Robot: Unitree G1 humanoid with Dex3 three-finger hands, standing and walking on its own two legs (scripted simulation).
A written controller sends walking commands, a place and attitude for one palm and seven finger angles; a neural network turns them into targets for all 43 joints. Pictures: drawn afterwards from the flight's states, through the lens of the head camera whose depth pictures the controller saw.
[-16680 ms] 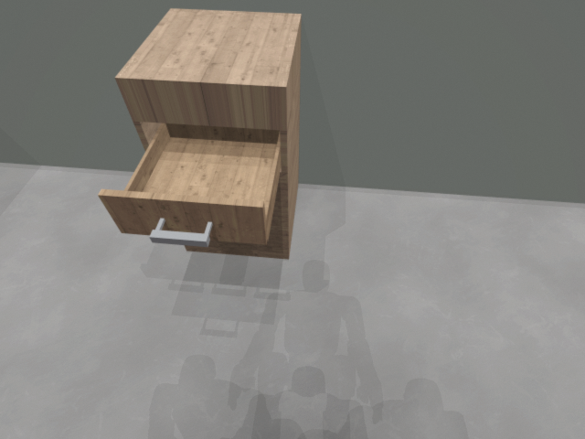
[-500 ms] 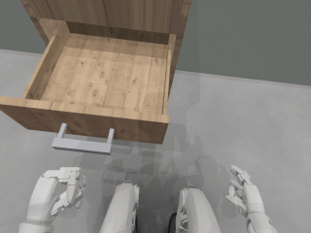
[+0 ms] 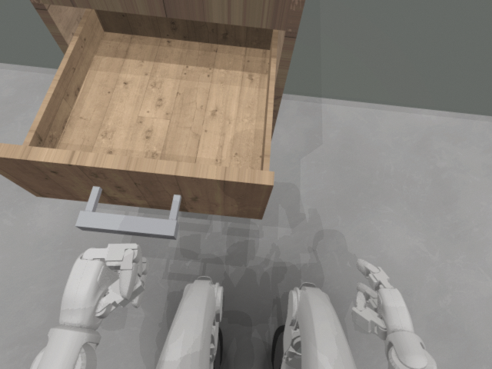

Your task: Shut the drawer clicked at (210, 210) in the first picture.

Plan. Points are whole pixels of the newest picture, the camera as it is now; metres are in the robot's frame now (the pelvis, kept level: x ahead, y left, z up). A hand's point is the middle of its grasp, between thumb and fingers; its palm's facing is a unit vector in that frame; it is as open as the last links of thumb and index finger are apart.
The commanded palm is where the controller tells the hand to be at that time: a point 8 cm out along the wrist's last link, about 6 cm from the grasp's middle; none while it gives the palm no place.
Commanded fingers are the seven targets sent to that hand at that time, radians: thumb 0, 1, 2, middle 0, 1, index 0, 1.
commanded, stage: bring the fist close to the handle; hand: left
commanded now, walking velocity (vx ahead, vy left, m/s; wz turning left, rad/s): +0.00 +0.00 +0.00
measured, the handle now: (132, 211) +0.33 +0.20 +0.01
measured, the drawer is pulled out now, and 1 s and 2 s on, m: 0.28 0.23 0.11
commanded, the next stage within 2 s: push the drawer shut in 0.16 s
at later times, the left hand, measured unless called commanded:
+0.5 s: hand (144, 271) +0.25 +0.16 +0.01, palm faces -0.06 -1.00 -0.05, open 3.3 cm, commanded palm +0.24 +0.21 +0.01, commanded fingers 0.00 0.90 0.90 -1.40 -1.60 -1.40 -1.60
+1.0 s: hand (157, 232) +0.31 +0.16 +0.01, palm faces -0.06 -1.00 -0.06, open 3.1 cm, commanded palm +0.31 +0.20 +0.01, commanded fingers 0.00 0.90 0.90 -1.40 -1.60 -1.40 -1.60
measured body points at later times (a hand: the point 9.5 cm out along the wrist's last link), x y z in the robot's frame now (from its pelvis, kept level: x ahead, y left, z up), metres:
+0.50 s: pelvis +0.00 -0.02 +0.00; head +0.15 +0.01 +0.42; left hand +0.25 +0.22 +0.02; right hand +0.23 -0.24 -0.10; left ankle +0.04 +0.09 -0.53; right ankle +0.05 -0.12 -0.53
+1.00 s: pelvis -0.01 -0.01 +0.00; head +0.15 +0.02 +0.42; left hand +0.30 +0.21 +0.01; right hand +0.19 -0.24 -0.11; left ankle +0.04 +0.09 -0.53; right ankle +0.05 -0.12 -0.53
